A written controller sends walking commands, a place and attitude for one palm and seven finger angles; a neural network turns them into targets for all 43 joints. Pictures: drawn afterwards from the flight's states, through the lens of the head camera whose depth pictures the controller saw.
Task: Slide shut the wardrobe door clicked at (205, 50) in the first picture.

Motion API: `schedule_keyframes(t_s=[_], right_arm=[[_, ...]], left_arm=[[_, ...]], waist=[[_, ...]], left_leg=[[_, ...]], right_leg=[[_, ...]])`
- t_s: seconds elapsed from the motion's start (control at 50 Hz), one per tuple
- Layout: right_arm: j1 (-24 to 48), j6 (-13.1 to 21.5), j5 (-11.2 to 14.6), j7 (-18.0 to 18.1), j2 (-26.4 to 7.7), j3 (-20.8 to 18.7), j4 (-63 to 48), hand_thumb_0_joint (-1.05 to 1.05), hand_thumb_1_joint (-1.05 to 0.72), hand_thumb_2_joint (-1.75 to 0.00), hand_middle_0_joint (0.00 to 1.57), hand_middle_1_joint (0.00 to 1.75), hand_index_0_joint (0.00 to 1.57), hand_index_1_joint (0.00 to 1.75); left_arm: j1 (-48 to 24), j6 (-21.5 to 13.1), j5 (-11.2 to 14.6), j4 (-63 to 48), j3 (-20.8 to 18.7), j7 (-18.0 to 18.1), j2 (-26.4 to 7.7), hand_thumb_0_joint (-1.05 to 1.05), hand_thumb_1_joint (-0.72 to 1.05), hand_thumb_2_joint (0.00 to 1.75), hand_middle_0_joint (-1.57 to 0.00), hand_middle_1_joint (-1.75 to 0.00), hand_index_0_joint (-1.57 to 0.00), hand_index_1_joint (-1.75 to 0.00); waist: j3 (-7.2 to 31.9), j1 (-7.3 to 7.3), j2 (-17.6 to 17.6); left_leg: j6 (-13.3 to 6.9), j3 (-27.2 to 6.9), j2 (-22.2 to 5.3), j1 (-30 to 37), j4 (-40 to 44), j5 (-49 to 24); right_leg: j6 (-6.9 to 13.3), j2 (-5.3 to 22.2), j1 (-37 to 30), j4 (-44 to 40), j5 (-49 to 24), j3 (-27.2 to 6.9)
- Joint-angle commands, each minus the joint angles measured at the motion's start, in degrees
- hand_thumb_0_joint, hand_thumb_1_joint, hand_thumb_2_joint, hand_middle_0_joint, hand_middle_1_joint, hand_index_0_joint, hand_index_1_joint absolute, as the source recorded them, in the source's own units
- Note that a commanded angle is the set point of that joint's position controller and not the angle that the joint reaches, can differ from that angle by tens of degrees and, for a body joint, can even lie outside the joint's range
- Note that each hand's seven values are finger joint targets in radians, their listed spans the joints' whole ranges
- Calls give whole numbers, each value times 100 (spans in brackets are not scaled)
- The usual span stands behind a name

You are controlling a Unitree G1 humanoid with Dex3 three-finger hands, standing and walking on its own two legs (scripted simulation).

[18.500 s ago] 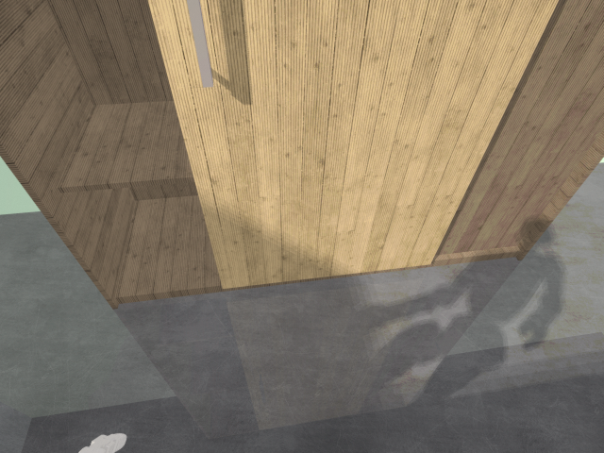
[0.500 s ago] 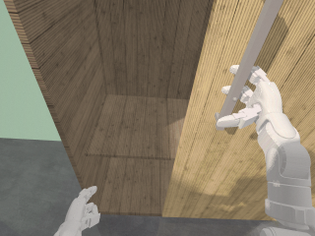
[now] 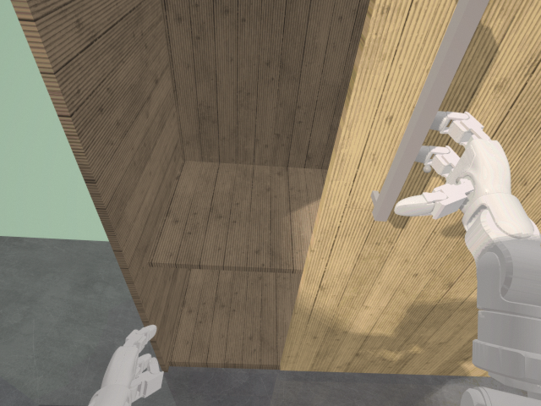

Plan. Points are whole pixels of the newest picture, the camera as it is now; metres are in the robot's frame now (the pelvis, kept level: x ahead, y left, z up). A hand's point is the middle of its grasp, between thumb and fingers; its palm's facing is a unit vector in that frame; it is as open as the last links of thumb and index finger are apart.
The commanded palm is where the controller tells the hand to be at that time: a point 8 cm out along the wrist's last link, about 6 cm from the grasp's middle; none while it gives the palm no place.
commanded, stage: move the hooked fingers beside the handle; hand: right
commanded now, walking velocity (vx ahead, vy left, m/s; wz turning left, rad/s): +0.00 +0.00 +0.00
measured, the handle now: (412, 122) +0.42 -0.16 +0.27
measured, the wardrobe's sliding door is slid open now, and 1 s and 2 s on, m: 0.39 0.39 0.39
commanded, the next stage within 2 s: feel for the door with the fingertips in 1.52 s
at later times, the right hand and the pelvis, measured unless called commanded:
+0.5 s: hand (440, 167) +0.36 -0.20 +0.23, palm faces +0.05 +1.00 -0.04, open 14.0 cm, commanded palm +0.34 -0.26 +0.24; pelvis -0.01 +0.00 +0.00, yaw +0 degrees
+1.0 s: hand (451, 168) +0.36 -0.21 +0.23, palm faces +0.05 +1.00 -0.05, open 14.0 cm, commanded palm +0.34 -0.26 +0.24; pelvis +0.00 -0.01 +0.00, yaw -1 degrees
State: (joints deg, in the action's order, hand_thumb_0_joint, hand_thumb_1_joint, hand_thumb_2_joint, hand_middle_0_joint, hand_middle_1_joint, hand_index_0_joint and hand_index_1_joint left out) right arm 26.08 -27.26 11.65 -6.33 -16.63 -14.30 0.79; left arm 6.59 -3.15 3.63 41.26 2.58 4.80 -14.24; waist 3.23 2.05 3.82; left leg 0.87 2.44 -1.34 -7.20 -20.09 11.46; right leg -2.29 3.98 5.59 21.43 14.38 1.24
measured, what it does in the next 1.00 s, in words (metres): stands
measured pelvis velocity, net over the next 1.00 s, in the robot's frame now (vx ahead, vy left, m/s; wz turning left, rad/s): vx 0.00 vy -0.01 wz -0.01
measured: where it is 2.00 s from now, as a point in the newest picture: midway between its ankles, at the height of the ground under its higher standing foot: outside the picture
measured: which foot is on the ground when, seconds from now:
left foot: down 0.00-1.00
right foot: down 0.00-1.00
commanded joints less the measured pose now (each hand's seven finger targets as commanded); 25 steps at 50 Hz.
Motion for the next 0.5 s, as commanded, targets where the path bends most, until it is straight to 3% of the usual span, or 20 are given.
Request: schedule_keyframes(t_s=[0.0,0.02,0.06,0.08,0.1,0.12,0.16,0.18,0.2,0.22,0.28,0.3,0.32,0.34,0.38,0.4,0.42,0.46,0.48], right_arm=[[2583,503,136,-140,-973,-134,-961,0,50,-30,30,120,30,120],[2606,492,122,-134,-1142,-265,-768,0,50,-30,30,120,30,120],[2853,505,113,-144,-938,-38,-701,0,50,-30,30,120,30,120],[2903,511,116,-103,-1222,-219,-578,0,50,-30,30,120,30,120],[3011,575,107,-113,-1077,-122,-746,0,50,-30,30,120,30,120],[2913,592,100,-86,-1382,-436,-579,0,50,-30,30,120,30,120],[2963,674,88,-121,-1429,-467,-561,0,50,-30,30,120,30,120],[2934,690,97,-118,-1652,-590,-411,0,50,-30,30,120,30,120],[3000,731,90,-157,-1483,-474,-345,0,50,-30,30,120,30,120],[3025,778,78,-173,-1560,-532,-238,0,50,-30,30,120,30,120],[2982,819,99,-251,-1587,-459,-180,0,50,-30,30,120,30,120],[3020,844,118,-304,-1351,-316,-188,0,50,-30,30,120,30,120],[2966,861,104,-311,-1586,-533,-110,0,50,-30,30,120,30,120],[2942,864,100,-344,-1495,-432,-166,0,50,-30,30,120,30,120],[2998,854,144,-347,-1586,-442,-119,0,50,-30,30,120,30,120],[2982,869,135,-362,-1476,-419,-180,0,50,-30,30,120,30,120],[2876,853,130,-350,-1654,-610,-80,0,50,-30,30,120,30,120],[3029,872,116,-375,-1610,-536,-73,0,50,-30,30,120,30,120],[2945,856,146,-354,-1932,-777,-29,0,50,-30,30,120,30,120]], left_arm=[[-1037,-426,43,-875,-179,95,-603,0,90,90,-20,-30,-20,-30],[-992,-432,41,-839,-186,119,-636,0,90,90,-20,-30,-20,-30],[-1018,-487,55,-831,-171,143,-620,0,90,90,-20,-30,-20,-30],[-987,-506,45,-771,-193,132,-678,0,90,90,-20,-30,-20,-30],[-1003,-525,35,-806,-177,137,-633,0,90,90,-20,-30,-20,-30],[-971,-533,19,-800,-190,158,-657,0,90,90,-20,-30,-20,-30],[-952,-536,6,-817,-182,167,-651,0,90,90,-20,-30,-20,-30],[-925,-528,-1,-780,-191,149,-700,0,90,90,-20,-30,-20,-30],[-924,-528,3,-776,-168,158,-637,0,90,90,-20,-30,-20,-30],[-870,-533,4,-777,-179,167,-661,0,90,90,-20,-30,-20,-30],[-858,-567,28,-809,-206,132,-704,0,90,90,-20,-30,-20,-30],[-842,-577,25,-803,-189,145,-650,0,90,90,-20,-30,-20,-30],[-785,-578,29,-798,-220,155,-692,0,90,90,-20,-30,-20,-30],[-817,-583,39,-840,-206,155,-680,0,90,90,-20,-30,-20,-30],[-802,-622,43,-809,-224,126,-739,0,90,90,-20,-30,-20,-30],[-794,-621,39,-817,-216,142,-685,0,90,90,-20,-30,-20,-30],[-764,-625,37,-818,-224,155,-713,0,90,90,-20,-30,-20,-30],[-726,-629,28,-805,-227,168,-719,0,90,90,-20,-30,-20,-30],[-726,-646,27,-789,-246,140,-784,0,90,90,-20,-30,-20,-30]], waist=[[1232,-50,-344],[1205,-49,-414],[1104,-97,-380],[1115,-27,-369],[1267,-70,-280],[1304,-8,-354],[1420,-6,-381],[1399,59,-293],[1357,-24,-271],[1292,-35,-343],[1342,32,-251],[1344,-65,-299],[1371,-52,-376],[1366,-34,-199],[1312,18,-326],[1396,-42,-243],[1360,-15,-320],[1373,-62,-376],[1373,63,-384]], left_leg=[[-173,106,345,350,151,-1556],[-170,111,349,326,181,-1351],[-163,109,344,188,232,-1132],[-200,118,341,247,226,-1136],[-188,91,332,281,222,-1176],[-192,97,331,330,204,-1191],[-187,93,316,438,170,-1369],[-212,81,311,480,170,-1412],[-184,77,307,422,208,-1286],[-190,90,315,400,209,-1286],[-217,112,309,449,184,-1460],[-185,90,320,385,214,-1417],[-185,110,327,404,216,-1396],[-191,99,320,381,216,-1360],[-217,139,325,390,209,-1389],[-198,115,333,358,220,-1345],[-195,114,336,357,224,-1335],[-184,131,327,349,215,-1379],[-219,133,330,420,193,-1458]], right_leg=[[393,-429,-320,-69,-1750,133],[387,-424,-267,-95,-1595,113],[398,-443,-253,-107,-1442,94],[377,-459,-192,-108,-1480,65],[392,-444,-314,-127,-1515,71],[388,-441,-280,-115,-1536,51],[389,-447,-271,-119,-1662,67],[377,-468,-205,-109,-1697,69],[378,-437,-233,-153,-1578,94],[383,-433,-196,-137,-1573,71],[370,-473,-172,-120,-1722,67],[392,-426,-267,-139,-1653,86],[385,-415,-245,-132,-1631,70],[380,-428,-247,-143,-1608,81],[371,-468,-160,-142,-1669,29],[382,-424,-279,-156,-1634,62],[387,-426,-233,-140,-1625,46],[381,-421,-224,-150,-1660,52],[380,-465,-132,-118,-1746,26]])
